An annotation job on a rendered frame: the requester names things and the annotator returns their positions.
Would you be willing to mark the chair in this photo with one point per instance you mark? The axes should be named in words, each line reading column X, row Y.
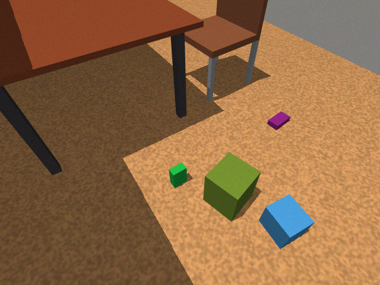
column 237, row 23

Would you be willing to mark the table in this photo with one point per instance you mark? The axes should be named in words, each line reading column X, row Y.
column 41, row 36

